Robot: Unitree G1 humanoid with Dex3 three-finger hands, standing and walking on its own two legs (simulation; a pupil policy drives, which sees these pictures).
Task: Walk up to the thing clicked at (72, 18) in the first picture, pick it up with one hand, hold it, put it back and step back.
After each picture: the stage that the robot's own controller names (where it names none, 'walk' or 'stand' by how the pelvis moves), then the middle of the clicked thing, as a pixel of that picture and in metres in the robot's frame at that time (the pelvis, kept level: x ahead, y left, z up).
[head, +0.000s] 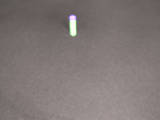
stand; (72, 25) +1.66 +0.08 -0.65
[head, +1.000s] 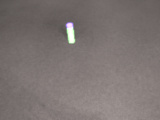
walk; (70, 33) +1.51 +0.22 -0.65
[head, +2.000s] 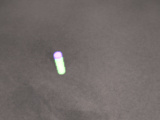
walk; (59, 63) +0.99 +0.26 -0.65
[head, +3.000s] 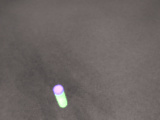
walk; (60, 96) +0.63 +0.23 -0.65
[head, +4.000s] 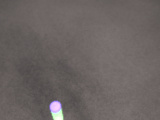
stand; (57, 113) +0.47 +0.18 -0.63
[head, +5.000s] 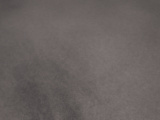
stand; out of the picture +0.39 +0.19 -0.65
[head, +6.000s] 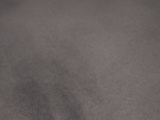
stand; out of the picture +0.36 +0.20 -0.65
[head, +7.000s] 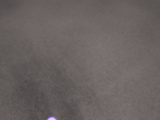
stand; out of the picture +0.41 +0.21 -0.66
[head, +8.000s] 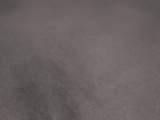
stand; out of the picture +0.39 +0.21 -0.66
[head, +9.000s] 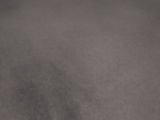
stand; out of the picture +0.39 +0.22 -0.66
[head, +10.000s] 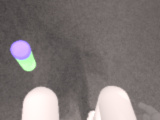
go down; (25, 58) +0.46 +0.23 -0.32
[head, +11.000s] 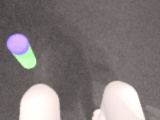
approach; (24, 54) +0.46 +0.24 -0.26
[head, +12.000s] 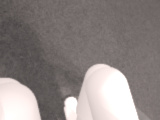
close in; out of the picture +0.45 +0.28 -0.16
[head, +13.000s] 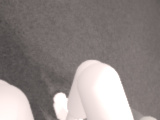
close; out of the picture +0.45 +0.30 -0.16
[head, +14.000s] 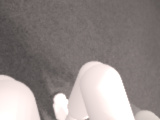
lift; out of the picture +0.41 +0.28 -0.17
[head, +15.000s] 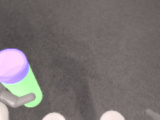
lift; (23, 84) +0.32 +0.18 +0.03
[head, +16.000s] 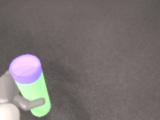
hold; (34, 90) +0.31 +0.16 +0.04
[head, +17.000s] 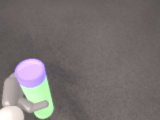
hold; (38, 93) +0.31 +0.15 +0.03
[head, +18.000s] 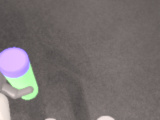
crouch; (22, 78) +0.36 +0.19 -0.02
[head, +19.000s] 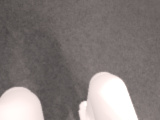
lower; out of the picture +0.49 +0.26 -0.05
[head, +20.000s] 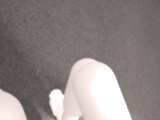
lower; out of the picture +0.47 +0.29 -0.16
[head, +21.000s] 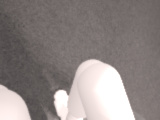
lower; out of the picture +0.45 +0.29 -0.17
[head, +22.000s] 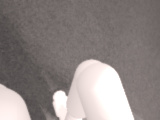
lower; out of the picture +0.44 +0.29 -0.17
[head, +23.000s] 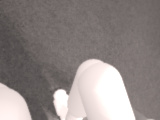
lower; out of the picture +0.44 +0.31 -0.16
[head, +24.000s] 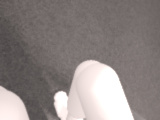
open; out of the picture +0.45 +0.27 -0.17
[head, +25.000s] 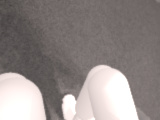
stand; out of the picture +0.44 +0.26 -0.18
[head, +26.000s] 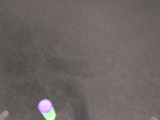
stand; (47, 111) +0.40 +0.18 -0.53
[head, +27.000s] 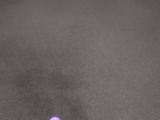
stand; out of the picture +0.40 +0.17 -0.60
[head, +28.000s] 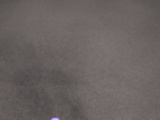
stand; out of the picture +0.39 +0.17 -0.60
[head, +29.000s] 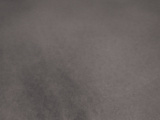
stand; out of the picture +0.41 +0.16 -0.65
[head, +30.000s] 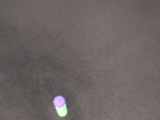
walk; (60, 106) +0.44 +0.14 -0.63
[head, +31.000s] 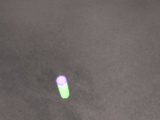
walk; (63, 87) +0.65 +0.19 -0.64
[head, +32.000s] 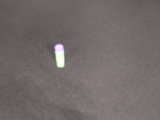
stand; (59, 56) +0.98 +0.17 -0.63
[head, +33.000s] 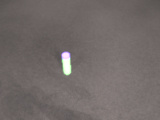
stand; (66, 63) +1.01 +0.15 -0.65
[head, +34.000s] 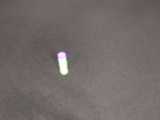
stand; (62, 63) +1.03 +0.18 -0.66
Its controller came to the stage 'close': yes
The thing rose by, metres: 0.68
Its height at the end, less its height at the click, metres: +0.00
